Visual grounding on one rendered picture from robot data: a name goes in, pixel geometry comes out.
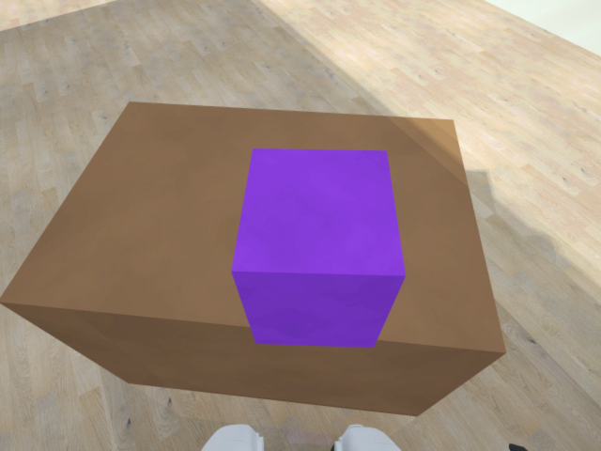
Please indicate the robot right thigh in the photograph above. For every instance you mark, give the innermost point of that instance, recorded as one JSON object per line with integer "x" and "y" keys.
{"x": 365, "y": 439}

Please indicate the pedestal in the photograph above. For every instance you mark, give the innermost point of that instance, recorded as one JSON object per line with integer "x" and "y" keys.
{"x": 134, "y": 269}

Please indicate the carton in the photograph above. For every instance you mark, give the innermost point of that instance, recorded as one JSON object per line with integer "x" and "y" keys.
{"x": 318, "y": 258}

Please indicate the right robot shin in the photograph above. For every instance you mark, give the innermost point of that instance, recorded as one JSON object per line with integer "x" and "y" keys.
{"x": 353, "y": 426}

